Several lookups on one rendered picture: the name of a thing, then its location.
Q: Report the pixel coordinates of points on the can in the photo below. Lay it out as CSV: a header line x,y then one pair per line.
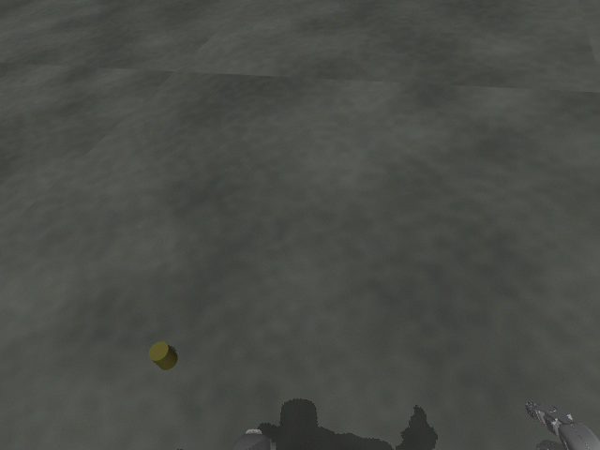
x,y
163,355

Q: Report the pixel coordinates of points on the right robot hand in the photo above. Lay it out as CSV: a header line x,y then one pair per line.
x,y
574,436

